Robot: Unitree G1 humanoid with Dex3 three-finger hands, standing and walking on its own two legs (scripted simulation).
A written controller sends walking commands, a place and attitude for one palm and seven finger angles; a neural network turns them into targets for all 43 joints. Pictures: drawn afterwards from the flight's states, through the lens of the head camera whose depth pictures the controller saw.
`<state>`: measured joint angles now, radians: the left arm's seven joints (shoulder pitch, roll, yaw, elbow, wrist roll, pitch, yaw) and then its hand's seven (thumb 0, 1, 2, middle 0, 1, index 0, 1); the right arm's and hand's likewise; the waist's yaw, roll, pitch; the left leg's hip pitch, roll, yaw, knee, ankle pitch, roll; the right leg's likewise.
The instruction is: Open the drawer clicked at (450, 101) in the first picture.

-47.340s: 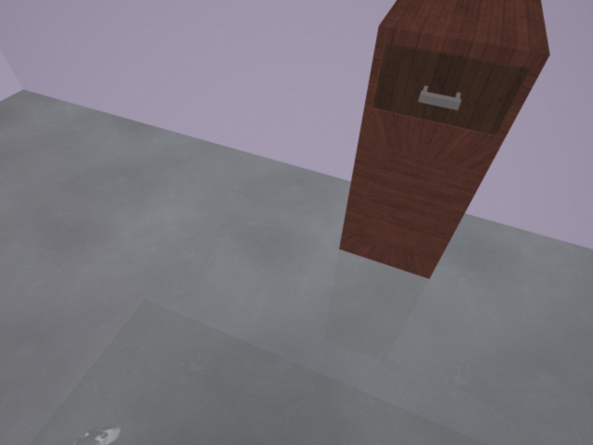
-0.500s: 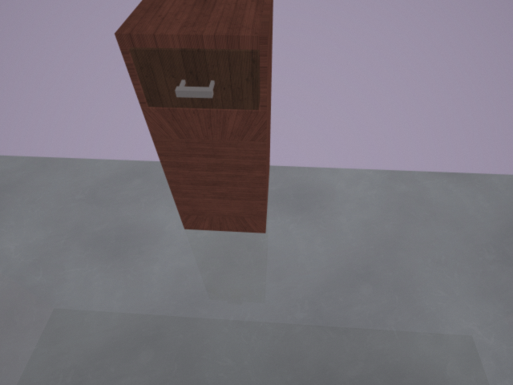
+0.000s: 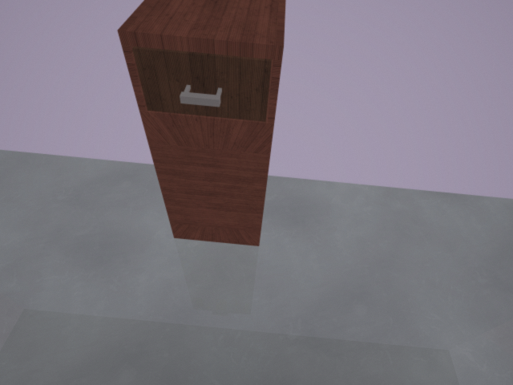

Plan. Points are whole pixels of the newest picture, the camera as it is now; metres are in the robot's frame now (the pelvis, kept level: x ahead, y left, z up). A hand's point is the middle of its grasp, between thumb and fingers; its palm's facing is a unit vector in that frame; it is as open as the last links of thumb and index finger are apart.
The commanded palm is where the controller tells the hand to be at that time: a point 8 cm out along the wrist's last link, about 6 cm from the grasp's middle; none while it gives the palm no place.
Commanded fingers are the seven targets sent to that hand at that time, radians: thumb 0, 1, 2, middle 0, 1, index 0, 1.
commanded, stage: take the last steps up to it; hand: left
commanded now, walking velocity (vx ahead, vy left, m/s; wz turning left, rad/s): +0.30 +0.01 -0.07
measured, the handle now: (202, 94) +0.77 +0.19 +0.02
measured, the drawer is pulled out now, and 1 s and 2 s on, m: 0.00 0.00 0.00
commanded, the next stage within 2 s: come to a stop and stand still in 0.42 s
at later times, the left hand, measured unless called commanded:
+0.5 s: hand (197, 315) +0.27 +0.13 -0.17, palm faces +0.01 -0.98 -0.20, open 7.3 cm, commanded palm none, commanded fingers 0.00 0.90 0.90 -0.20 -0.30 -0.20 -0.30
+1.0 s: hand (184, 310) +0.28 +0.16 -0.16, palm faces +0.01 -0.95 -0.31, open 7.4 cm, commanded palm none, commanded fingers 0.00 0.90 0.90 -0.20 -0.30 -0.20 -0.30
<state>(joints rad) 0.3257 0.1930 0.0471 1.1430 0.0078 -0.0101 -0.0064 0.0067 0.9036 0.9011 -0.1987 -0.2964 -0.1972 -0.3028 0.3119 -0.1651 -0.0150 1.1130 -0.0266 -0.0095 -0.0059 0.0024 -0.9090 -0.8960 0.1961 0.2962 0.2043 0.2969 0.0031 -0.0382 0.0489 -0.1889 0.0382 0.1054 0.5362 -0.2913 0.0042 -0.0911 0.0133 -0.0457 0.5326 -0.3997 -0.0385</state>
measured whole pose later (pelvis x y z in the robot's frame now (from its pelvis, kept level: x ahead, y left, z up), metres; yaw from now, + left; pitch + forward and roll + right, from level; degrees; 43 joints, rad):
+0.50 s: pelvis +0.18 -0.04 +0.00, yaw +0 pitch -1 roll +0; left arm 0.13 0.15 0.06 1.02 0.01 -0.06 0.02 0.00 0.92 0.90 -0.20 -0.30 -0.19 -0.30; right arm 0.37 -0.12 -0.04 1.15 -0.01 0.00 -0.03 0.00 -0.91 -0.90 0.20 0.30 0.20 0.30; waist -0.05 0.01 0.12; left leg -0.35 0.09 0.05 1.17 -0.46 0.00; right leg -0.31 -0.02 -0.16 0.59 -0.26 -0.06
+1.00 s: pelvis +0.24 -0.06 -0.01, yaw -3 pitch +1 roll +2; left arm 0.21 0.21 0.06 0.99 0.02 0.02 0.02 0.01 0.91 0.90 -0.20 -0.30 -0.20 -0.30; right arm 0.08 -0.19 -0.04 0.97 -0.01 0.05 -0.04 0.00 -0.91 -0.90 0.20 0.30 0.21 0.30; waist 0.03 0.03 0.14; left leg -0.34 0.07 0.07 0.55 -0.21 -0.04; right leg -0.25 -0.01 -0.02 0.60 -0.31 -0.02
